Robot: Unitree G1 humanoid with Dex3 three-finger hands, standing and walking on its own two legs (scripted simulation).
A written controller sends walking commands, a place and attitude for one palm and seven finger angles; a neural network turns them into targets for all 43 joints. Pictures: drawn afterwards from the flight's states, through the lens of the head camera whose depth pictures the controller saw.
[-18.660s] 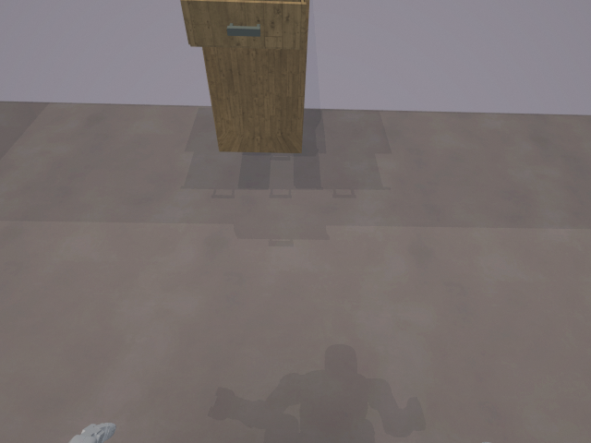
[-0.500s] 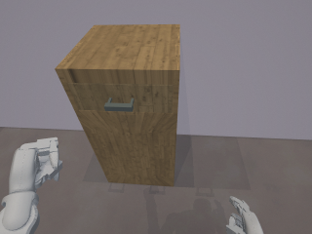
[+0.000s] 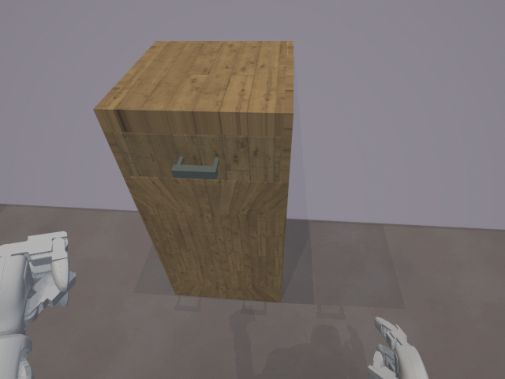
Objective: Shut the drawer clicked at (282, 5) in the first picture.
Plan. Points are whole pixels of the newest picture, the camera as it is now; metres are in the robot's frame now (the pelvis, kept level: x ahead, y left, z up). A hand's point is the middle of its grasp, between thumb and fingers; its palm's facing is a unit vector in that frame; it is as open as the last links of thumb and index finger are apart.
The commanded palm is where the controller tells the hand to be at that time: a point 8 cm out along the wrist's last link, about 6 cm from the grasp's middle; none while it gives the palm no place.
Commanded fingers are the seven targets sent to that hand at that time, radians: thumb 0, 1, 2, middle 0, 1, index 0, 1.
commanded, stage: step back with the hand held close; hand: left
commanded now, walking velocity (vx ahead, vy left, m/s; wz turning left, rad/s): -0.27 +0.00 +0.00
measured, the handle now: (197, 166) +0.58 +0.21 +0.00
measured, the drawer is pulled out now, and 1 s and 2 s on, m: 0.00 0.00 0.00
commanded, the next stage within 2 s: stop stepping back and stand still in 1.30 s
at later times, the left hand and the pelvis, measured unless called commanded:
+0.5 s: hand (32, 313) +0.14 +0.27 +0.15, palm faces +0.33 -0.80 -0.50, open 3.2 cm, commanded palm +0.08 +0.31 +0.17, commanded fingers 0.00 0.90 0.90 -1.40 -1.60 -1.40 -1.60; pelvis -0.05 +0.03 -0.01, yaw -1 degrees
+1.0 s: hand out of the picture +0.09 +0.27 +0.16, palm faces +0.34 -0.79 -0.51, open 3.2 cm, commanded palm +0.02 +0.31 +0.17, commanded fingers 0.00 0.90 0.90 -1.40 -1.60 -1.40 -1.60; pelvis -0.11 +0.03 -0.01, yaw +0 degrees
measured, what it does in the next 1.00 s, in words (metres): walks backwards: right foot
